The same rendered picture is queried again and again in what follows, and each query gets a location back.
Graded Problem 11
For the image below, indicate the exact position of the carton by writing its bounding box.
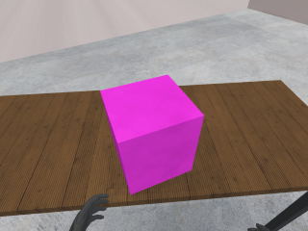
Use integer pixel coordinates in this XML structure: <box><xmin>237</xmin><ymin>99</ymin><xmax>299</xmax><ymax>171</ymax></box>
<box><xmin>100</xmin><ymin>74</ymin><xmax>204</xmax><ymax>194</ymax></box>

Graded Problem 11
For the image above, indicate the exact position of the robot left hand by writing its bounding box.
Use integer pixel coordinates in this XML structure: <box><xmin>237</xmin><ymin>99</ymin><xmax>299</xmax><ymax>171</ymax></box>
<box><xmin>69</xmin><ymin>193</ymin><xmax>109</xmax><ymax>231</ymax></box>

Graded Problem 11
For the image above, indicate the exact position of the table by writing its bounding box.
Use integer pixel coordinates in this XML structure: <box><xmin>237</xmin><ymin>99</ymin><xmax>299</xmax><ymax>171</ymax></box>
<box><xmin>0</xmin><ymin>80</ymin><xmax>308</xmax><ymax>231</ymax></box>

